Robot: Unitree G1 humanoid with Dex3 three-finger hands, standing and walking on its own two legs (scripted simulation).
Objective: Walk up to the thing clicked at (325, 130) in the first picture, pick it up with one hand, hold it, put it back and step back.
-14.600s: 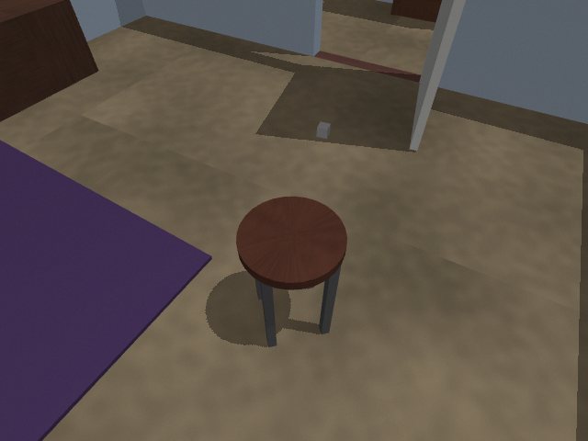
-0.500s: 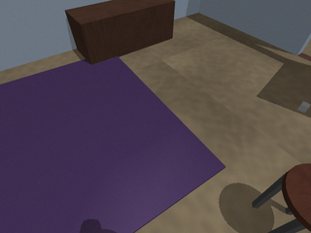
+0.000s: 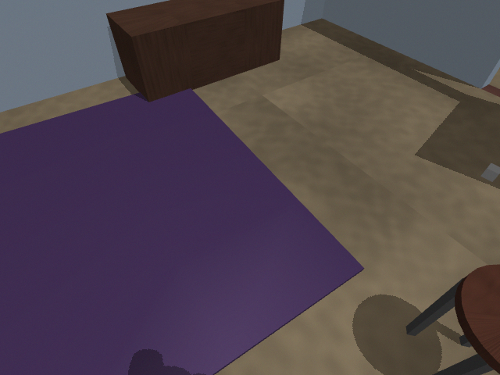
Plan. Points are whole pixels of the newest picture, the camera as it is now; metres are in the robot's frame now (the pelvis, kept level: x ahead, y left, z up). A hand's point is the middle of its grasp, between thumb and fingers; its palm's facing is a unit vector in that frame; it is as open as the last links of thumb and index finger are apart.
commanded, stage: stand
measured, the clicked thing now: (491, 172) +1.23 -1.39 -0.75
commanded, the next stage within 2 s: walk up in 1.54 s
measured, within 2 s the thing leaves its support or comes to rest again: neither
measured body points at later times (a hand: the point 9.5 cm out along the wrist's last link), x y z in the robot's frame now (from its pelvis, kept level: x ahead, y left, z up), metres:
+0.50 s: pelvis +0.01 +0.00 +0.00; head +0.02 +0.00 +0.45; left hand +0.09 +0.30 -0.13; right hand +0.08 -0.30 -0.13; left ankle +0.02 +0.14 -0.75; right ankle +0.01 -0.15 -0.75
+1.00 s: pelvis +0.01 +0.00 +0.00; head +0.02 +0.00 +0.45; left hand +0.08 +0.30 -0.13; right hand +0.09 -0.30 -0.13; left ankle +0.02 +0.14 -0.75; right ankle +0.01 -0.15 -0.75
